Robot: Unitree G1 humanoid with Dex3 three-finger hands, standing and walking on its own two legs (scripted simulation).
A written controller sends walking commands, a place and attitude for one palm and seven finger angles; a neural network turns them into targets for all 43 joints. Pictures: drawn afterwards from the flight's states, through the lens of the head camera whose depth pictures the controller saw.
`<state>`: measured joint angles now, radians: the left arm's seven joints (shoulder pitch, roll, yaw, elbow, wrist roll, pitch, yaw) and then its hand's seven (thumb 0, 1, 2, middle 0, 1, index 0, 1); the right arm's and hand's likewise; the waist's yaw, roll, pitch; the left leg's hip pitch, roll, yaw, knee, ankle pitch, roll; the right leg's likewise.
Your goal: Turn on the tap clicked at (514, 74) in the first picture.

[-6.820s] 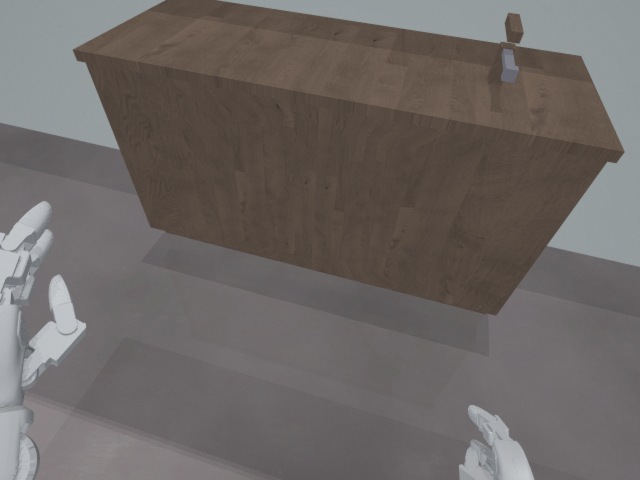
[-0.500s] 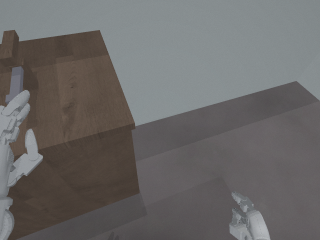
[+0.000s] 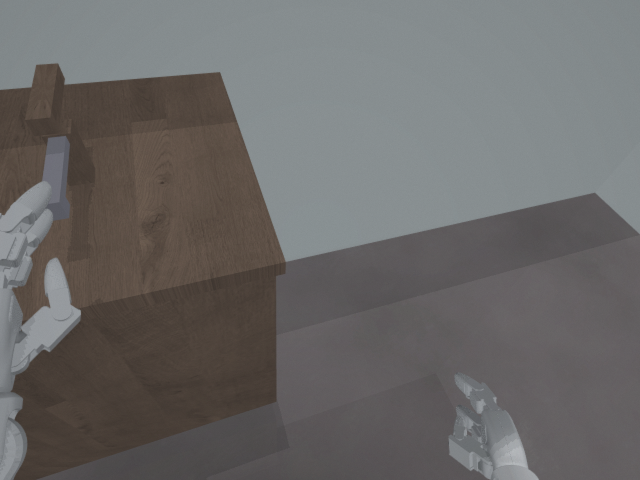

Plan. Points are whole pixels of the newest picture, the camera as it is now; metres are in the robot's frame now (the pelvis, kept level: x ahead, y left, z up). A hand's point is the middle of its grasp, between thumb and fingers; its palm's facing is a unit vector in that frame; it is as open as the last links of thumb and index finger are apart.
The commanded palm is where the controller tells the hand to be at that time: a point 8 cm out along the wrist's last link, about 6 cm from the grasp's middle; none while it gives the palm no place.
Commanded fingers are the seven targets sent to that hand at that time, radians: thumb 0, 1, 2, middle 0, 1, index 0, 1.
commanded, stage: look again from close up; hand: left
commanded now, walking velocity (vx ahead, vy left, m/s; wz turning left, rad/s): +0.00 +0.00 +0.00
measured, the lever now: (52, 205) +0.38 +0.37 +0.10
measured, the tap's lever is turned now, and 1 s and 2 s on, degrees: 0 0 0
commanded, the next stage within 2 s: turn the palm inward beside the body in 0.38 s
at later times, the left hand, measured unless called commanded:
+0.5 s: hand (62, 332) +0.20 +0.25 +0.16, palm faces +0.39 -0.84 -0.38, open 7.4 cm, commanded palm +0.13 +0.28 +0.17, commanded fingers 0.00 0.90 0.90 -0.20 -0.30 -0.20 -0.30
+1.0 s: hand (83, 374) +0.17 +0.22 +0.16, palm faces +0.54 -0.79 -0.30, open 7.4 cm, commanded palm +0.12 +0.25 +0.17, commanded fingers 0.00 0.90 0.90 -0.20 -0.30 -0.20 -0.30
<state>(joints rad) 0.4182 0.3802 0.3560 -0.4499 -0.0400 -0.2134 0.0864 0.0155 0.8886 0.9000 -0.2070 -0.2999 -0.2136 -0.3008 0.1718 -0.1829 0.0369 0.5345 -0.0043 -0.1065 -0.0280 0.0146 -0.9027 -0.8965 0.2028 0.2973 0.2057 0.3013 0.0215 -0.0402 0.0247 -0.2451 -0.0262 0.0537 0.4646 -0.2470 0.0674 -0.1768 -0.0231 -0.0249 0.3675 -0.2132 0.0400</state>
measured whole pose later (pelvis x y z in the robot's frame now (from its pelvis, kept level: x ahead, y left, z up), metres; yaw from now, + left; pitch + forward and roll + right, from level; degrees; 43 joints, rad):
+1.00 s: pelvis -0.01 -0.08 -0.01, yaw +5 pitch -2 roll +0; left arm 0.33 0.34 0.40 -0.31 -0.14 -0.07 0.03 0.02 0.89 0.90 -0.20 -0.30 -0.21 -0.30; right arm 0.15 -0.25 0.02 0.68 -0.01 -0.16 -0.06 0.02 -0.90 -0.90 0.20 0.30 0.21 0.30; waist 0.09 0.04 -0.01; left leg -0.26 0.01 -0.05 0.58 -0.28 -0.02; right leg -0.21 0.04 -0.09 0.57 -0.33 -0.07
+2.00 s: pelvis -0.03 -0.04 -0.01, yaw +4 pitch -5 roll +0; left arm 0.42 0.20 0.26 -0.50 -0.18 0.16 0.15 0.02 0.90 0.90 -0.20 -0.30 -0.21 -0.30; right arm 0.14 -0.20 0.08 0.68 0.00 -0.19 -0.09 0.02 -0.90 -0.90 0.20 0.30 0.21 0.30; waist 0.09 0.04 -0.02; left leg -0.21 -0.03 -0.02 0.54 -0.25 0.02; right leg -0.15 0.00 -0.06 0.52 -0.29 -0.02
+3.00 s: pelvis -0.02 -0.08 -0.01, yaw +5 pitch -5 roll +0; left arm 0.35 0.21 0.32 -0.39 -0.22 0.22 0.16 0.02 0.90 0.90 -0.20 -0.30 -0.21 -0.30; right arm 0.15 -0.22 0.05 0.71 0.01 -0.18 -0.12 0.02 -0.90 -0.90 0.20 0.30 0.21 0.30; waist 0.08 0.06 -0.02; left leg -0.17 0.02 -0.05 0.51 -0.25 -0.03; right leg -0.11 0.05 -0.09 0.49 -0.30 -0.07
